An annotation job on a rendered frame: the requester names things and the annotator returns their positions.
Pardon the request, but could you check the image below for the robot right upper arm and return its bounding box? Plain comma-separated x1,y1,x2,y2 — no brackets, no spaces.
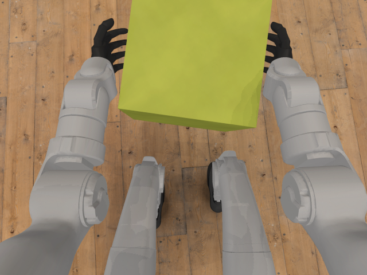
280,165,367,275

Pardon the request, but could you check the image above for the right robot hand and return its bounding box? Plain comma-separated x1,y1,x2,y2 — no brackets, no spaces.
263,22,293,73

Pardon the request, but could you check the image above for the left robot forearm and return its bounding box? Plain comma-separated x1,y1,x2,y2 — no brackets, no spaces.
29,57,118,218

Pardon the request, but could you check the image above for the left robot hand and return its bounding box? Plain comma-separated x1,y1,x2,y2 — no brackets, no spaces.
91,18,128,73

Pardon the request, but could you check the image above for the robot left thigh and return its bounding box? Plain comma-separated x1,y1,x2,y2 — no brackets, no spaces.
104,161,165,275

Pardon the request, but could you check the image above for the robot left upper arm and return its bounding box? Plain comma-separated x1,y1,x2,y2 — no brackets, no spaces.
0,170,110,275

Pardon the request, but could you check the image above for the right robot shin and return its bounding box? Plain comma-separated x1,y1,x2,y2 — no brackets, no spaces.
213,151,247,201

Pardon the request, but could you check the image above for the carton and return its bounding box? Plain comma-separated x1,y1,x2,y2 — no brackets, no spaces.
118,0,272,132

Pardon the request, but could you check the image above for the right robot forearm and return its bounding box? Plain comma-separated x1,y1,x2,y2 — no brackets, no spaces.
263,57,367,211

